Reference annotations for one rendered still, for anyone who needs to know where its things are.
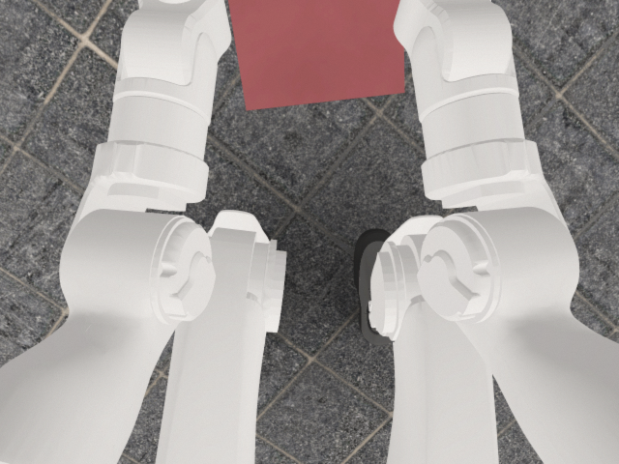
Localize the carton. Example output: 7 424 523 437
228 0 404 111

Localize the robot left upper arm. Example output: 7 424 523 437
0 209 216 464

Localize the robot right forearm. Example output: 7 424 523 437
394 0 572 236

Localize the robot right upper arm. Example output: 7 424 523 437
417 207 619 464

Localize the robot left forearm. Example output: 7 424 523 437
59 0 231 294

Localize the robot left shin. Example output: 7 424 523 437
207 210 270 244

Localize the right robot thigh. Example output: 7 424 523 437
371 234 499 464

